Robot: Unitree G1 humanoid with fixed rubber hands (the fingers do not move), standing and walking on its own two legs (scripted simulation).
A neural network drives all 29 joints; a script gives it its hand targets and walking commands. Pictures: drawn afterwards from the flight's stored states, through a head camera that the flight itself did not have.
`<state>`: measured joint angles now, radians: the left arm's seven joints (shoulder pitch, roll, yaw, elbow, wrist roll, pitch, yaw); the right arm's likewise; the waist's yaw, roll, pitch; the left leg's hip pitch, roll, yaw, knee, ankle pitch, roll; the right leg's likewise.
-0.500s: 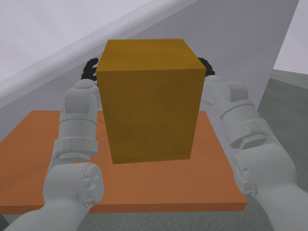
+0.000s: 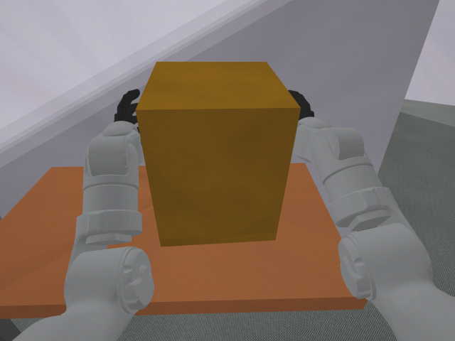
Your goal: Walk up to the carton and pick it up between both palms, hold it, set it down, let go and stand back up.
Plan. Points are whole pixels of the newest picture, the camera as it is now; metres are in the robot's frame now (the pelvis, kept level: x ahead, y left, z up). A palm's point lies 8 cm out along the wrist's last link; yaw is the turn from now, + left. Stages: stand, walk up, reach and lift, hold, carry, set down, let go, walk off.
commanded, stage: hold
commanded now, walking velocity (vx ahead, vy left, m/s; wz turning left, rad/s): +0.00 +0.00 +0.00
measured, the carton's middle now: (215, 150) +0.38 +0.01 +0.24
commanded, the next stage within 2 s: none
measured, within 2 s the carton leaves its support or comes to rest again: neither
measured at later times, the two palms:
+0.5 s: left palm (128, 132) +0.37 +0.15 +0.28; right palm (303, 123) +0.37 -0.14 +0.29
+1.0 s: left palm (129, 133) +0.37 +0.15 +0.28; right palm (303, 127) +0.37 -0.14 +0.28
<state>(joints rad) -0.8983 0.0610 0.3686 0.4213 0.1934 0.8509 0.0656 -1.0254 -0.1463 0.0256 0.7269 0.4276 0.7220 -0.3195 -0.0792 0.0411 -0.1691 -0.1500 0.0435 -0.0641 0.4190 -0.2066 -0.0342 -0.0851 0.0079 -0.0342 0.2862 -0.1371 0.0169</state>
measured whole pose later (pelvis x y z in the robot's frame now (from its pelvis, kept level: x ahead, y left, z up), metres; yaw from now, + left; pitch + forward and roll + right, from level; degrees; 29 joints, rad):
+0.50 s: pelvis +0.00 +0.00 +0.00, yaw +0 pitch -3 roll -2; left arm -0.91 0.06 0.35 0.46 0.18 0.83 0.10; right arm -1.08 -0.18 0.05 0.81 0.44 0.70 -0.29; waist -0.08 0.02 -0.19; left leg -0.17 0.05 -0.07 0.44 -0.22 -0.04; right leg -0.10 0.01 -0.03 0.29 -0.14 0.02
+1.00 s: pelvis +0.00 +0.00 +0.00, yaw +0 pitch -3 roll -2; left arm -0.90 0.05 0.37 0.44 0.18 0.84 0.09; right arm -1.04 -0.16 0.05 0.76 0.43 0.71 -0.30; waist -0.07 0.04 -0.19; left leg -0.16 0.05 -0.06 0.43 -0.21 -0.04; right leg -0.10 0.01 -0.03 0.29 -0.14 0.02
